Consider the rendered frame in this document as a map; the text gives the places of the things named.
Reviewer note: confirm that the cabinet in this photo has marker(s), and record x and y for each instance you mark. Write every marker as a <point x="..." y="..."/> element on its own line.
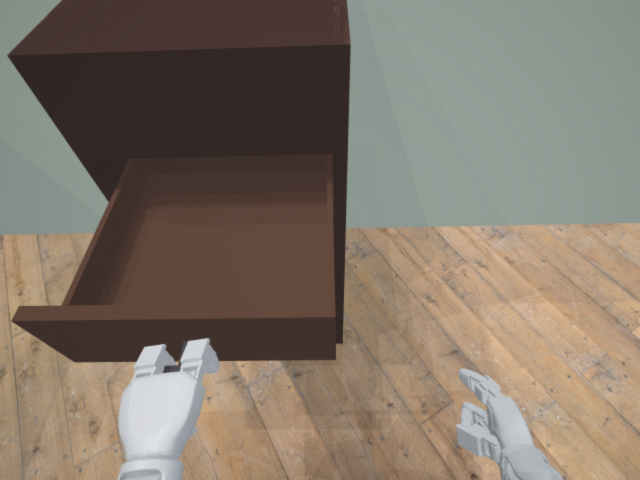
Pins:
<point x="134" y="79"/>

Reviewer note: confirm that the drawer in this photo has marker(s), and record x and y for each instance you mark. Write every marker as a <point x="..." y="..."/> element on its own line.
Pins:
<point x="237" y="249"/>

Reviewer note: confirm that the right robot forearm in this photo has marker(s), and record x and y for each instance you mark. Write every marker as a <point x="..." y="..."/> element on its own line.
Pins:
<point x="525" y="462"/>

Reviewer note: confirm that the handle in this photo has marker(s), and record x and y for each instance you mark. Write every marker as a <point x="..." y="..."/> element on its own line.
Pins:
<point x="176" y="368"/>

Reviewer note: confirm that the left robot forearm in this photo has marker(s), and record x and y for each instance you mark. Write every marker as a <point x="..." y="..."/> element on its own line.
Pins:
<point x="153" y="467"/>

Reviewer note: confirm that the robot left hand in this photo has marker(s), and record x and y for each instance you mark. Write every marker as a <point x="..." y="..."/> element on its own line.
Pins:
<point x="158" y="411"/>

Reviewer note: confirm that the robot right hand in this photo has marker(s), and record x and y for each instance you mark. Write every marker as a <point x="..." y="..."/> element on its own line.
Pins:
<point x="488" y="432"/>

